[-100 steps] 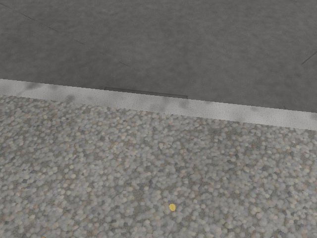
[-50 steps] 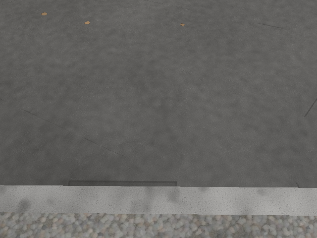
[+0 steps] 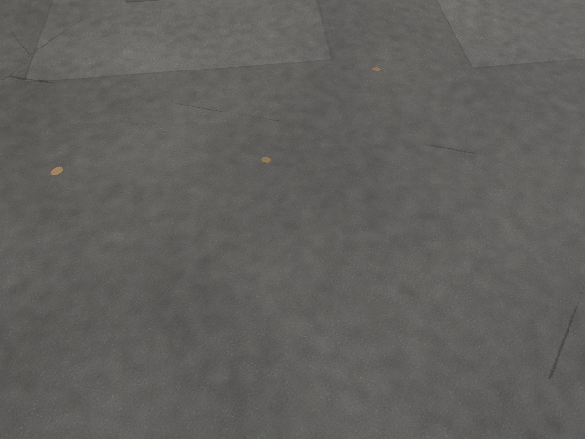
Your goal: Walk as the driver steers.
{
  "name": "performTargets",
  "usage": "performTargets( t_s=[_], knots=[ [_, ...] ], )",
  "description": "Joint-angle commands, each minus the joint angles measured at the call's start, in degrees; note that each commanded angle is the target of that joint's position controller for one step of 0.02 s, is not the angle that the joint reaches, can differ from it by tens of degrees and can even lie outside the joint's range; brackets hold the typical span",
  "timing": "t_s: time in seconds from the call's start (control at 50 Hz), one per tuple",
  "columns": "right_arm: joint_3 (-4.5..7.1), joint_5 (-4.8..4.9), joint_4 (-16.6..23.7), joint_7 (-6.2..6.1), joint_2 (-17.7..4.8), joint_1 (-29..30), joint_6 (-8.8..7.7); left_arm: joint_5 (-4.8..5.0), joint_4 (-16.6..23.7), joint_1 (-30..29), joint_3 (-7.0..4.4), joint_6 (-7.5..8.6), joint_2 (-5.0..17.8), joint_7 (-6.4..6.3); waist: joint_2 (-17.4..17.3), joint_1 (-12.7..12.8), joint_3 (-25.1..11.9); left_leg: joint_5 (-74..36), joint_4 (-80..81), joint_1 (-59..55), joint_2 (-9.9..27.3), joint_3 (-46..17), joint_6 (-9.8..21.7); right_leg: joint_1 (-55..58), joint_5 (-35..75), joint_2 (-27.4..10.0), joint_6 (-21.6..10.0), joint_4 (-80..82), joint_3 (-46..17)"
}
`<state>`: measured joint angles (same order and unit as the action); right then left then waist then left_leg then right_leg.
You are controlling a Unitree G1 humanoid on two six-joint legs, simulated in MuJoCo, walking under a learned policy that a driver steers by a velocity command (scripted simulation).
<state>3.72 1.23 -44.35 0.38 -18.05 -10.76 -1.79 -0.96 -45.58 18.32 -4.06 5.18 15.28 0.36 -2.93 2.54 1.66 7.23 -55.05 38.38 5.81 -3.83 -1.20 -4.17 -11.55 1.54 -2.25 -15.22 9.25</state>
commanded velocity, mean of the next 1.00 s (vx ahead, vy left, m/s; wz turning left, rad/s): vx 0.09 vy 0.00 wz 0.56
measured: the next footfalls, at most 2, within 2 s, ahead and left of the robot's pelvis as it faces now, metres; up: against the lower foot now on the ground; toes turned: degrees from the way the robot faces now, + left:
left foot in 0.20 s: +0.26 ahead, +0.13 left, +0.00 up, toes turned +8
right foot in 0.68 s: +0.31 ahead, -0.08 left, +0.00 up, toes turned +29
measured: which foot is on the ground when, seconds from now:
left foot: up 0.00-0.18, down 0.20-0.68, up 0.70-1.00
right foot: down 0.00-0.20, up 0.22-0.66, down 0.68-1.00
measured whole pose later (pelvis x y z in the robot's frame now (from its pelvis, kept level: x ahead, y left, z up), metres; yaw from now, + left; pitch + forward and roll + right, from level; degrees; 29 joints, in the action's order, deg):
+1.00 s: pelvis +0.19 +0.01 +0.00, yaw +35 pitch +1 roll +1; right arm 5.0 1.3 -35.0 0.0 -17.9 -10.4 4.5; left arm -0.4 -40.8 8.3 -3.7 -1.2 15.4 -1.8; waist -0.8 1.0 3.4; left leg 23.0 -49.2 24.8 1.1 -1.0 -5.1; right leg -13.8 -13.4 -4.1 0.5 -26.2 4.8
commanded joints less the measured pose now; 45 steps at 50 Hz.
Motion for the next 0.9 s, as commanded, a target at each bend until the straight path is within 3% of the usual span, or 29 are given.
performTargets(
  t_s=[0.02,0.06,0.12,0.16,0.18,0.2,0.22,0.24,0.26,0.28,0.3,0.32,0.34,0.38,0.44,0.52,0.6,0.64,0.66,0.68,0.7,0.72,0.74,0.76,0.78,0.8,0.84,0.9],
  knots=[
    [-0.41,-0.77,4.2,1.12,0.0,1.7,-0.55,0.15,4.4,-7.0,-1.86,0.68,8.4,-1.19,6.1,-1.9,2.0,-9.5,10.7,-4.6,0.0,2.3,-0.1,-5.1,28.8,-13.9,-7.2,5.6,-1.1],
    [-0.40,-0.88,5.9,2.09,0.0,4.5,-0.49,0.68,3.4,-5.1,-2.22,-0.09,9.7,-1.76,6.0,-0.7,1.0,-11.3,15.2,-6.4,-1.0,4.2,0.5,-2.5,31.9,-14.9,-6.7,3.5,0.1],
    [0.65,-0.94,7.9,3.14,-2.4,4.8,0.13,2.26,2.8,-5.3,-2.93,-1.49,11.3,-2.28,7.3,-1.7,-0.5,-5.7,18.6,-7.5,-2.4,5.2,2.8,3.1,36.2,-16.9,-5.2,-2.3,0.5],
    [2.07,-1.22,7.4,3.37,-4.9,-0.4,0.41,3.20,3.3,-6.8,-3.40,-2.48,12.2,-2.75,7.7,-4.9,-3.7,-1.2,20.8,-14.2,-5.6,7.6,5.1,4.1,43.8,-16.4,-3.6,-12.5,1.1],
    [3.46,-1.23,5.8,2.91,-7.3,-6.7,0.30,3.34,3.6,-7.2,-3.09,-2.91,11.2,-2.80,5.6,-8.2,-7.0,-5.4,25.5,-22.6,-8.1,8.2,6.9,2.2,41.4,-13.7,-1.6,-22.7,2.3],
    [4.96,-1.25,5.6,1.46,-12.0,-10.5,0.44,1.74,3.8,-3.9,-2.34,-2.71,9.4,-2.56,-2.6,-9.1,-10.5,-28.2,27.4,-35.0,-3.2,-0.3,9.8,-7.7,23.4,-9.5,2.5,-38.1,3.0],
    [5.13,-1.76,7.5,0.38,-16.8,-7.3,0.82,-1.83,5.0,3.4,-0.34,-2.41,3.1,-1.63,-15.5,-1.6,-15.9,-52.6,21.7,-51.4,10.7,-21.2,20.4,-28.4,-29.7,0.1,6.8,-59.4,-0.7],
    [4.34,-2.16,10.2,1.10,-14.4,-7.5,0.41,-0.19,4.6,3.0,-0.28,-1.93,6.7,-0.84,-8.3,-5.2,-28.1,-37.2,28.9,-53.3,15.9,-34.5,26.2,-31.1,-30.7,1.7,6.3,-66.8,-13.9],
    [3.73,-1.70,10.8,1.53,-11.3,-4.7,0.12,2.01,5.7,-3.6,-1.11,-2.17,9.5,-0.75,-1.9,-6.5,-22.2,-25.6,32.2,-48.5,12.7,-28.9,23.5,-34.3,-24.6,-0.6,5.1,-66.0,-15.3],
    [3.15,-0.53,10.5,1.31,-9.1,-1.7,0.16,1.80,6.5,-6.5,-0.98,-2.63,8.9,-1.40,1.1,-5.0,-14.9,-16.6,33.8,-41.3,9.9,-24.3,20.1,-35.9,-19.4,-2.5,4.7,-61.6,-14.5],
    [2.57,-0.10,10.7,0.86,-7.3,0.6,0.49,0.89,6.0,-7.4,-1.09,-3.29,8.9,-2.20,2.3,-3.7,-10.6,-12.0,35.3,-34.1,7.9,-21.3,18.0,-34.4,-16.3,-4.2,4.8,-57.6,-14.6],
    [2.43,-0.68,11.1,0.43,-6.9,2.1,0.78,0.55,6.2,-7.0,-1.35,-4.00,9.3,-2.57,0.5,-2.0,-9.0,-10.0,36.6,-28.1,6.3,-19.7,16.9,-30.6,-14.2,-4.7,4.7,-54.2,-15.1],
    [2.49,-1.47,11.6,0.17,-7.1,3.0,0.99,0.37,6.2,-6.5,-1.44,-4.50,9.2,-2.66,-1.0,-1.2,-8.5,-10.3,37.4,-24.5,4.8,-18.5,16.3,-27.7,-12.8,-4.1,4.7,-52.3,-14.6],
    [2.85,-1.88,11.8,-0.44,-7.9,2.9,1.08,0.11,5.6,-5.6,-1.05,-4.70,7.5,-2.88,-1.9,-0.8,-9.2,-14.3,37.1,-22.2,3.4,-16.3,16.1,-25.6,-11.5,-3.0,5.5,-47.2,-13.9],
    [3.31,-1.16,11.8,-1.63,-8.9,1.9,1.83,0.13,5.9,-7.6,-0.63,-4.99,6.5,-3.12,-1.8,-1.7,-10.6,-9.4,36.5,-22.7,2.5,-17.0,15.5,-25.7,-8.5,-2.2,7.0,-40.8,-14.8],
    [3.35,-1.04,12.5,-2.31,-8.7,2.7,3.07,0.60,6.7,-10.6,-0.58,-5.01,6.4,-2.79,-4.3,-2.9,-8.6,6.4,37.3,-20.7,0.6,-19.9,13.6,-24.1,-5.4,-1.2,7.4,-33.2,-15.6],
    [3.39,-1.01,12.6,-2.03,-8.4,1.8,3.87,1.09,7.2,-11.4,-0.79,-3.71,6.8,-2.02,-6.3,-4.0,-8.2,4.7,35.2,-23.3,0.8,-24.3,13.1,-20.4,-7.4,0.0,6.2,-24.7,-15.6],
    [3.28,-0.50,13.0,-2.02,-8.1,2.5,4.31,1.33,6.7,-9.3,-1.11,-3.10,6.9,-1.44,-6.7,-2.6,-8.1,1.3,32.9,-24.0,-0.1,-25.8,12.0,-15.9,-5.0,0.5,4.8,-16.0,-14.8],
    [3.12,-0.01,13.1,-2.14,-7.6,2.8,4.58,1.26,6.0,-7.2,-1.46,-2.88,7.3,-1.22,-6.2,-1.2,-7.9,1.6,31.0,-22.4,-1.8,-25.1,10.3,-11.1,0.0,-0.2,3.7,-8.6,-14.2],
    [2.56,0.04,13.2,-2.19,-5.7,1.0,4.65,0.45,5.9,-5.8,-2.35,-2.94,10.5,-1.35,-1.2,-1.7,-8.9,9.5,25.0,-17.5,-5.2,-21.5,7.4,-4.5,2.5,-8.1,0.9,-4.8,-19.7],
    [2.30,0.36,14.7,-1.99,-4.1,-0.5,4.34,-1.02,6.0,-7.5,-3.52,-3.72,16.1,-1.67,16.6,-5.0,-6.4,23.7,13.8,-5.6,-14.8,-8.6,3.5,-1.7,11.7,-19.7,-7.3,-2.5,-33.2],
    [3.70,-0.76,14.2,-1.82,-8.8,0.0,3.52,-2.16,7.2,-8.5,-3.10,-3.68,13.2,-1.60,18.0,-3.1,-6.1,28.2,-0.8,-2.8,-13.5,-6.0,0.6,-4.5,16.7,-25.2,-13.1,-1.4,-39.2],
    [4.71,-0.64,13.0,-1.60,-11.1,-1.0,3.51,-1.64,8.4,-11.1,-2.22,-3.66,10.4,-1.98,13.0,-4.0,-5.9,24.7,-7.9,-3.3,-11.4,-6.2,-0.5,-5.5,17.8,-23.5,-12.3,-2.8,-34.2],
    [4.79,-0.38,11.4,-1.72,-10.2,-2.2,4.10,-0.69,8.8,-13.2,-1.79,-3.82,8.6,-2.24,10.3,-4.8,-5.0,21.6,-10.9,-3.5,-10.9,-5.1,-1.6,-5.9,17.1,-19.6,-9.6,-3.9,-28.4],
    [4.50,-0.53,10.8,-1.92,-8.8,-2.9,4.77,0.28,9.0,-13.9,-1.45,-3.96,7.6,-2.48,9.9,-4.5,-4.3,18.8,-14.1,-2.2,-10.4,-4.5,-2.6,-4.8,16.6,-17.4,-8.1,-4.6,-24.9],
    [3.99,-0.36,10.7,-1.79,-7.0,-3.0,5.26,0.61,9.0,-13.6,-1.13,-4.20,7.2,-2.68,10.0,-4.1,-3.6,17.5,-15.9,-1.7,-10.0,-3.6,-3.4,-4.7,18.0,-16.4,-8.0,-4.6,-22.1],
    [3.24,0.32,12.2,-1.54,-5.2,-0.2,5.40,0.18,8.7,-11.9,-1.26,-4.89,7.7,-2.97,11.4,-2.5,-2.8,15.0,-11.8,-1.1,-8.8,-0.1,-4.4,-3.0,18.2,-14.7,-8.5,-3.9,-17.9],
    [2.44,0.25,14.3,-1.12,-3.9,3.8,5.15,0.00,8.1,-9.1,-2.05,-5.64,9.7,-3.17,13.4,0.2,-4.6,15.4,-2.6,-2.5,-6.1,1.6,-5.2,2.2,20.1,-16.6,-9.8,-4.4,-16.5]
  ],
)
Over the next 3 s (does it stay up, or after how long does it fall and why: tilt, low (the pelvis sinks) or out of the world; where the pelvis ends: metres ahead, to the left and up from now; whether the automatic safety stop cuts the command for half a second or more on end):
stays up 0.50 0.75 -0.03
